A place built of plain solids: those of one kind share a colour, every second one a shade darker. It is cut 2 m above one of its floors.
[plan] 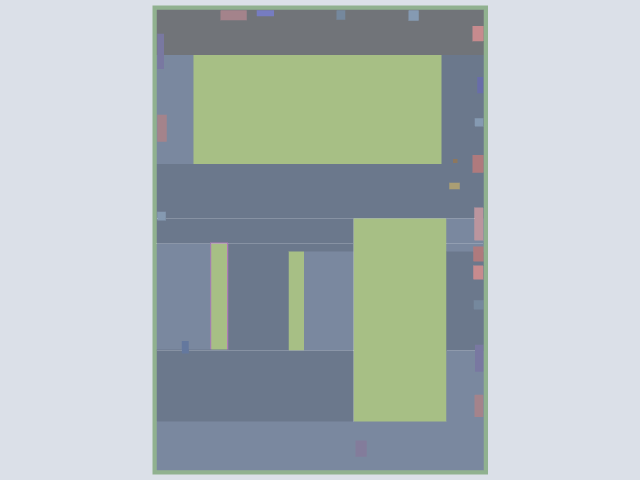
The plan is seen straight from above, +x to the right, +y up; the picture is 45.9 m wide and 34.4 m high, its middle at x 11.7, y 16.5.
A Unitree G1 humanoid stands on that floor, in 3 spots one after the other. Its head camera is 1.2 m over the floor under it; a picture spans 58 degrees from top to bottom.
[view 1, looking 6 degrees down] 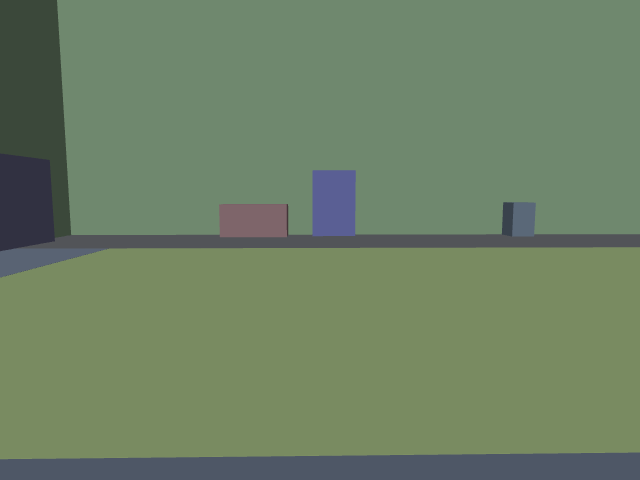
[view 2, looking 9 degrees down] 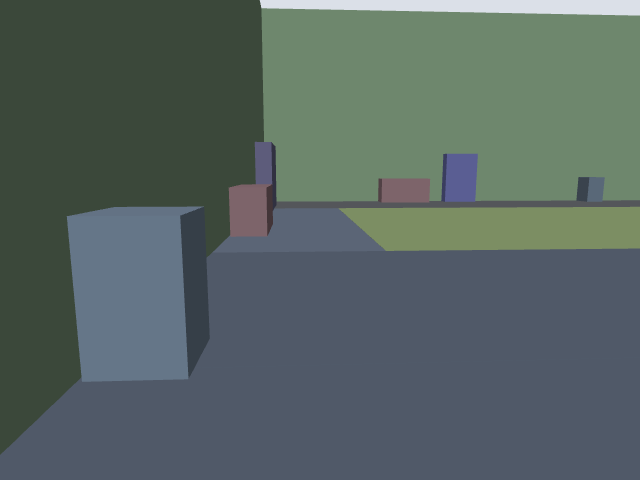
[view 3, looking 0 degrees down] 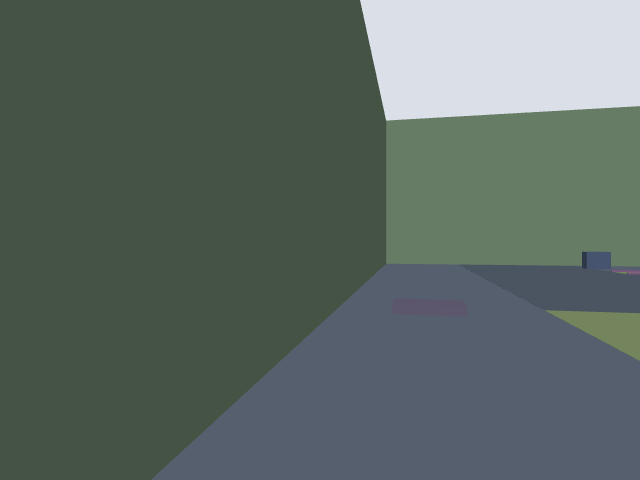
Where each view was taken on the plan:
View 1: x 7.17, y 20.05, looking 89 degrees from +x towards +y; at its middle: ground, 11.47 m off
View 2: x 1.28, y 15.49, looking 87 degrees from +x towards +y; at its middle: floor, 7.67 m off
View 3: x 22.15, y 1.28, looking -168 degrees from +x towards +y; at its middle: wall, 6.17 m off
